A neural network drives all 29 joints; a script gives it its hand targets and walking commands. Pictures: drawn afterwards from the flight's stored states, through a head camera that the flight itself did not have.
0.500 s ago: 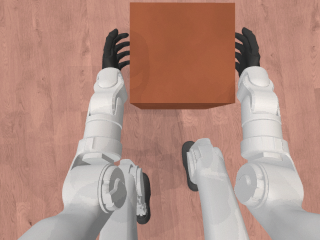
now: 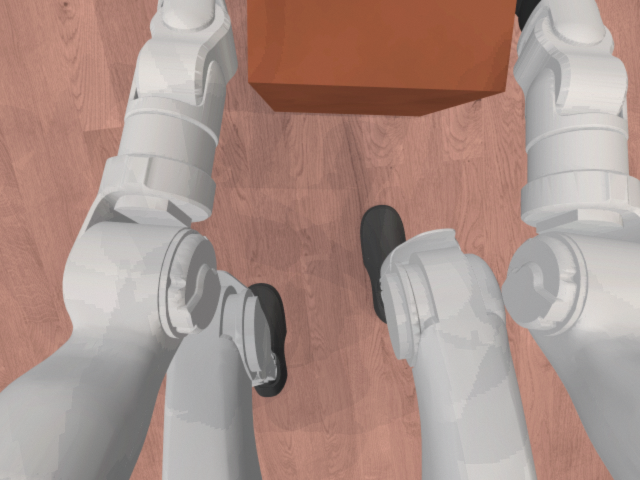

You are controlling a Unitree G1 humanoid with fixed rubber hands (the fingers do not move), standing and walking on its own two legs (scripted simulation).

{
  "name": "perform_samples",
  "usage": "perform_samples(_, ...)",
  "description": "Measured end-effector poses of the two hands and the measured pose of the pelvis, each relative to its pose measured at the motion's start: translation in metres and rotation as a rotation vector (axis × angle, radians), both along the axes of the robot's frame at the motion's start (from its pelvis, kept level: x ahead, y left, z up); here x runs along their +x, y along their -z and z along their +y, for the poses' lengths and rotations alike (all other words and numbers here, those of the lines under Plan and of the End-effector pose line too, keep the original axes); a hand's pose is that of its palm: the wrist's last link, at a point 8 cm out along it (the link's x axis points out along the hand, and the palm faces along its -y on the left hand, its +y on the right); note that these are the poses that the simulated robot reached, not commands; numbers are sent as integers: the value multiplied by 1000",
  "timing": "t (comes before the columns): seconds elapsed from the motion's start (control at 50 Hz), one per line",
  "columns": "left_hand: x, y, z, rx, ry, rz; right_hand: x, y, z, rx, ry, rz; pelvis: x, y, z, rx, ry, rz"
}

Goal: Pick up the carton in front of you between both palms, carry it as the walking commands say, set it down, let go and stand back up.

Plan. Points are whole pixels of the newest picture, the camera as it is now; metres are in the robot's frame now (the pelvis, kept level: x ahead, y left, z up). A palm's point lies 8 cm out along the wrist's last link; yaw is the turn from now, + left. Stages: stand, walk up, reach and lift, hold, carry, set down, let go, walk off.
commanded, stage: set down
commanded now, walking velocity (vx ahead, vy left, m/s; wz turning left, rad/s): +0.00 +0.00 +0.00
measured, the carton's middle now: (363, 5) +0.54 -0.16 -0.25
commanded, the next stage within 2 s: none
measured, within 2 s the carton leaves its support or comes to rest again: rests again in 0.52 s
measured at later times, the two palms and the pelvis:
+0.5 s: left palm (213, 10) +0.56 -0.01 -0.21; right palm (531, 4) +0.49 -0.30 -0.20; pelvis -0.01 +0.00 -0.03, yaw +0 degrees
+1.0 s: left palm (213, 13) +0.56 +0.00 -0.21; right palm (533, 8) +0.49 -0.31 -0.21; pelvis -0.01 +0.01 -0.04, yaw -1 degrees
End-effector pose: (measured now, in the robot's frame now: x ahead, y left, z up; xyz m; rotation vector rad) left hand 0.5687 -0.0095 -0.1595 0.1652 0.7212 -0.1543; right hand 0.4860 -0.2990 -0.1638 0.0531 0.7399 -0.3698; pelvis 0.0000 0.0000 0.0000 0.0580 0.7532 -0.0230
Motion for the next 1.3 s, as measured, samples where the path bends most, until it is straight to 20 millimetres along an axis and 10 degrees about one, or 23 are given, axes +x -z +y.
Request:
perform_samples(0.18, 3, 32, -8, -25, 25, 9, 10, 19, -12, -10, 1, 5, 2, 20, -1, -16, -7, -45)
perform_samples(1.3, -1, 72, 18, -31, 101, -6, -16, 70, -17, 11, 46, 69, -11, 41, 7, -64, -28, -149)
